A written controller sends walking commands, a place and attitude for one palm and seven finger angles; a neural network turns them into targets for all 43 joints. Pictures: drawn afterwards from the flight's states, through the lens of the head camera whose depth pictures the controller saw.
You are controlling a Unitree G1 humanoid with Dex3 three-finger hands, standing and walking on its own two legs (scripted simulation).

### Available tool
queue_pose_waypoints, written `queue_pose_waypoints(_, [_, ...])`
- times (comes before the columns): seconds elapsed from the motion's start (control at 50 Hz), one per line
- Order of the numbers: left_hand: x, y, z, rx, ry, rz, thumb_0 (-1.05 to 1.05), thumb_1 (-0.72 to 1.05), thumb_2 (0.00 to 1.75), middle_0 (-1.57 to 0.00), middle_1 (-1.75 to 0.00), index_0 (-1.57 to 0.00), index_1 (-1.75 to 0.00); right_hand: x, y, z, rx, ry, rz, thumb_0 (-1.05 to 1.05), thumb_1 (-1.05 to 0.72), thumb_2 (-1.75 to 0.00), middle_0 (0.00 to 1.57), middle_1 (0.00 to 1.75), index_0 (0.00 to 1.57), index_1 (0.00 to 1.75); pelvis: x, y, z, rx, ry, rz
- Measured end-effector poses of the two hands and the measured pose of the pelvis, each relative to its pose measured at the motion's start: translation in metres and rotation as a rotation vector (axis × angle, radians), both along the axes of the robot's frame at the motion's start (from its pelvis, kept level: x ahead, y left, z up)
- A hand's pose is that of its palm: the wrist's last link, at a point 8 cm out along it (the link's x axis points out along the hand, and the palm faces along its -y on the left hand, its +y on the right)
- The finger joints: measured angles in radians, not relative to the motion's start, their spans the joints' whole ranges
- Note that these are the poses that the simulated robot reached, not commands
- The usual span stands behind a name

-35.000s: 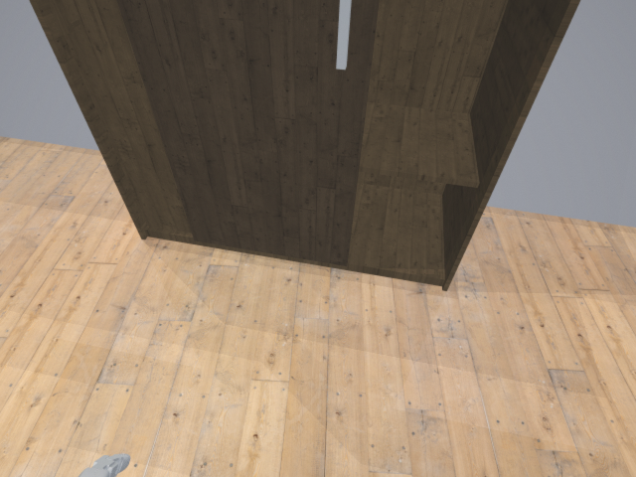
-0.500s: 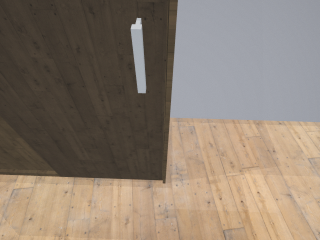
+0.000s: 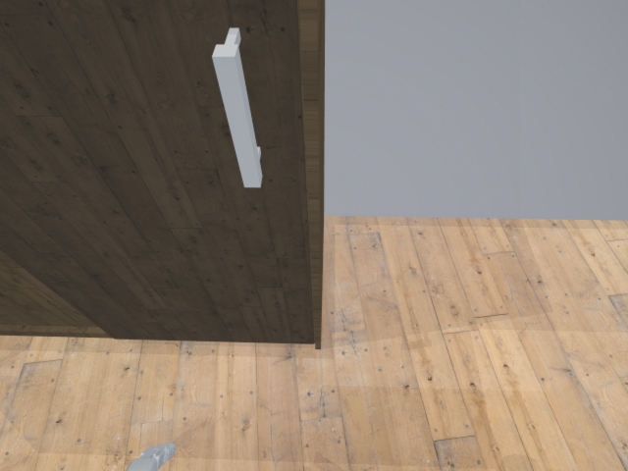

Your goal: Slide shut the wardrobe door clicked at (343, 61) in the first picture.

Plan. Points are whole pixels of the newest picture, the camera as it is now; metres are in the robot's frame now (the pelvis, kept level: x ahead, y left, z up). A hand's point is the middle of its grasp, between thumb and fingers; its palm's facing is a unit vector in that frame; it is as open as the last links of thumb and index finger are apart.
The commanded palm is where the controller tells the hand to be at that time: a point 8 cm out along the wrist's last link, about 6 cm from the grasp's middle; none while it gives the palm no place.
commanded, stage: come to a stop and stand still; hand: left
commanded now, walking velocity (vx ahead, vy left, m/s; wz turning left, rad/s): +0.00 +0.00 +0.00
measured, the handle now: (244, 115) +0.48 +0.11 +0.18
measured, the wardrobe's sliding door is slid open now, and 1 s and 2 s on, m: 0.00 0.00 0.00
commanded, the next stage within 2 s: look again from close up in 1.32 s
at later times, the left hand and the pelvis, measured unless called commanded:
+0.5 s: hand out of the picture -0.04 +0.18 -0.17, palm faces +0.03 -0.98 -0.21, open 7.4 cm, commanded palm none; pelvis -0.02 -0.01 +0.00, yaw -1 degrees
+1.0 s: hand out of the picture +0.02 +0.17 -0.18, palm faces -0.02 -0.99 -0.17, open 7.4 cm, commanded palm none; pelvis +0.01 +0.00 +0.00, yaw -1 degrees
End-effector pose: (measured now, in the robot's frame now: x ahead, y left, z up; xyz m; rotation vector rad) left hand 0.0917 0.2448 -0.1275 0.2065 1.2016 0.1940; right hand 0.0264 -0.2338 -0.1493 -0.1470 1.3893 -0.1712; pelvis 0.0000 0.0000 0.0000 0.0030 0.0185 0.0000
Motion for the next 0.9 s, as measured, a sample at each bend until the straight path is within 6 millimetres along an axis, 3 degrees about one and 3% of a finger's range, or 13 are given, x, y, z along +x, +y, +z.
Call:
queue_pose_waypoints(0.1, [-0.029,-0.009,-0.005,0.032,-0.003,-0.026,0.0,0.91,0.9,-0.2,-0.3,-0.2,-0.29,0.023,-0.017,-0.008,0.002,-0.134,-0.02,0.01,-0.9,-0.9,0.2,0.3,0.2,0.3,-0.006,-0.006,-0.011,-0.012,-0.03,-0.001])
queue_pose_waypoints(0.24, [-0.065,-0.013,-0.022,-0.026,0.022,0.009,0.0,0.91,0.9,-0.2,-0.3,-0.2,-0.29,0.043,-0.006,0.004,-0.007,-0.28,0.029,0.01,-0.91,-0.9,0.2,0.3,0.2,0.3,-0.013,-0.001,-0.017,-0.017,-0.064,0.014])
queue_pose_waypoints(0.4, [-0.105,-0.017,-0.017,-0.047,0.073,0.022,0.0,0.91,0.9,-0.2,-0.3,-0.2,-0.29,0.022,-0.001,0.009,0.011,-0.228,0.069,0.01,-0.9,-0.9,0.2,0.3,0.2,0.3,-0.025,-0.004,-0.009,-0.003,-0.049,-0.008])
queue_pose_waypoints(0.52, [-0.135,-0.021,-0.014,-0.055,0.167,0.025,0.0,0.91,0.9,-0.2,-0.3,-0.2,-0.29,-0.007,-0.005,0.01,0.011,-0.162,0.032,0.01,-0.9,-0.9,0.2,0.3,0.2,0.3,-0.023,-0.007,-0.003,-0.006,-0.037,-0.009])
queue_pose_waypoints(0.62, [-0.137,-0.023,-0.014,-0.066,0.197,0.018,0.0,0.91,0.9,-0.2,-0.3,-0.2,-0.29,-0.037,-0.007,0.01,0.002,-0.067,0.002,0.01,-0.9,-0.9,0.2,0.3,0.2,0.3,-0.017,-0.007,0.0,-0.009,-0.031,-0.012])
queue_pose_waypoints(0.72, [-0.123,-0.026,-0.015,-0.08,0.193,0.006,0.0,0.91,0.9,-0.2,-0.3,-0.2,-0.29,-0.059,-0.004,0.012,-0.001,0.014,-0.018,0.01,-0.9,-0.9,0.2,0.3,0.2,0.3,-0.01,-0.006,0.002,-0.007,-0.024,-0.013])
queue_pose_waypoints(0.8, [-0.107,-0.029,-0.017,-0.09,0.179,-0.006,0.0,0.91,0.9,-0.2,-0.3,-0.2,-0.29,-0.064,0.002,0.012,0.005,0.05,-0.028,0.01,-0.9,-0.9,0.2,0.3,0.2,0.3,-0.004,-0.004,0.003,-0.005,-0.021,-0.014])
queue_pose_waypoints(0.9, [-0.089,-0.031,-0.018,-0.1,0.16,-0.019,0.0,0.91,0.9,-0.2,-0.3,-0.2,-0.29,-0.057,0.011,0.012,0.017,0.048,-0.035,0.01,-0.9,-0.9,0.2,0.3,0.2,0.3,0.004,-0.002,0.004,-0.003,-0.022,-0.018])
